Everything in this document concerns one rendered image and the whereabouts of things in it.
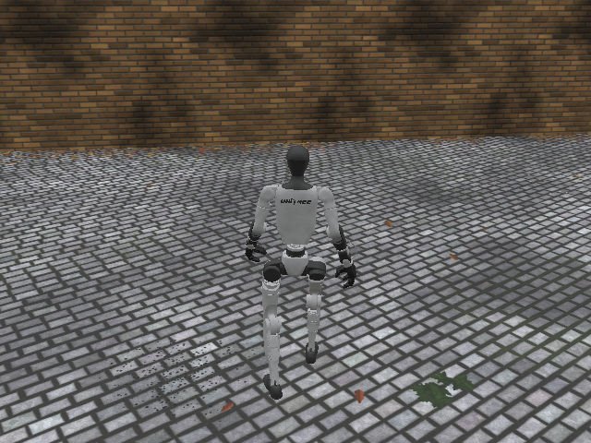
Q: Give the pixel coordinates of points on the right robot hand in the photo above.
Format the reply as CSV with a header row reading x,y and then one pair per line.
x,y
351,274

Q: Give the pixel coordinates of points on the right robot upper arm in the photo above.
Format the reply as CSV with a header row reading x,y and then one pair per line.
x,y
330,211

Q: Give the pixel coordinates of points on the left robot forearm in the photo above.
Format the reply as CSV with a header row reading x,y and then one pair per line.
x,y
252,238

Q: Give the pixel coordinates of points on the left robot upper arm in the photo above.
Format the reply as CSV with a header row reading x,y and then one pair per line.
x,y
267,194

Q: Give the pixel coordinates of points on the robot left thigh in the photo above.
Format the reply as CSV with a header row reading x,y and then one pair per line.
x,y
271,277

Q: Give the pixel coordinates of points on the right robot forearm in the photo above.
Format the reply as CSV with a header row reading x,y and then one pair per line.
x,y
342,249

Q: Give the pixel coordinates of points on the robot left foot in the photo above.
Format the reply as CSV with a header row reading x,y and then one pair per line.
x,y
275,391

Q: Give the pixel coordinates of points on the left robot hand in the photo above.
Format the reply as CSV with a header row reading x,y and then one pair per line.
x,y
258,249

